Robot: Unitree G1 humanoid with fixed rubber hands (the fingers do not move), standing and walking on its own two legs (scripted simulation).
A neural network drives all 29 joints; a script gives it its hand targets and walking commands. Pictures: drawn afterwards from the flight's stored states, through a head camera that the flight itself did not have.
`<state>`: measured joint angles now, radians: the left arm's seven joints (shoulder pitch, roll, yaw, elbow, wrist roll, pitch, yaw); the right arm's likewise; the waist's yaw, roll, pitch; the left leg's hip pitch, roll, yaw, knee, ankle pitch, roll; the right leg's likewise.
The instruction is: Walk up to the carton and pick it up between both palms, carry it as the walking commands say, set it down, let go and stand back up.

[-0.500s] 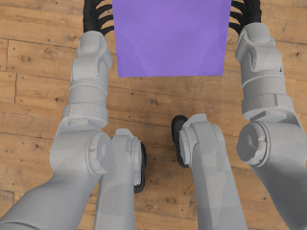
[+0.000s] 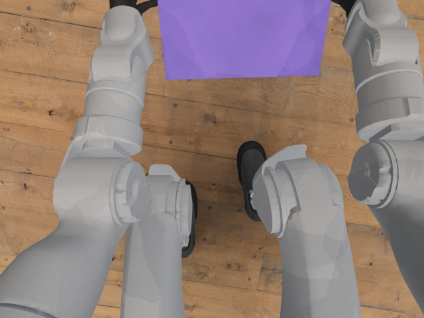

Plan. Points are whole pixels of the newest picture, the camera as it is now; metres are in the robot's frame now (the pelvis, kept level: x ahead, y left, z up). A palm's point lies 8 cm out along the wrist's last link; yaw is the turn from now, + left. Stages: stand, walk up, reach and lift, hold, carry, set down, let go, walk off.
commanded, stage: set down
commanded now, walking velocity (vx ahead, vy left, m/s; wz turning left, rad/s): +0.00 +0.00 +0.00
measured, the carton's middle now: (236, 10) +0.55 -0.12 -0.25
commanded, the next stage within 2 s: none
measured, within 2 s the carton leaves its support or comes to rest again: rests again in 1.62 s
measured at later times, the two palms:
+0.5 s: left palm (124, 6) +0.55 +0.05 -0.16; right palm out of the picture +0.51 -0.28 -0.16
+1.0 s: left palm (124, 1) +0.57 +0.05 -0.17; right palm out of the picture +0.52 -0.28 -0.17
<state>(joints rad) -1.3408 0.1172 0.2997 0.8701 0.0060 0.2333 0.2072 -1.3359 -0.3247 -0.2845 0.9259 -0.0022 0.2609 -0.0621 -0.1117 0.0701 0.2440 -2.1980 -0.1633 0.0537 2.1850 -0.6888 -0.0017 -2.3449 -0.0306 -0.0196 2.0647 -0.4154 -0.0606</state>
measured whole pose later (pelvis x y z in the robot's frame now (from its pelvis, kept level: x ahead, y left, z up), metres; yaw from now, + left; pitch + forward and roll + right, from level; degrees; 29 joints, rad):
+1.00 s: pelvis +0.01 +0.00 -0.02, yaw +0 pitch +38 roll +1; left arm -1.43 0.13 0.34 0.91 0.07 0.20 0.12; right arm -1.41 -0.38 -0.37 1.00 -0.01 0.20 0.06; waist -0.12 0.06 0.33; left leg -2.21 -0.19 0.05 2.26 -0.72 0.00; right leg -2.34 -0.06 -0.03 2.13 -0.46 -0.06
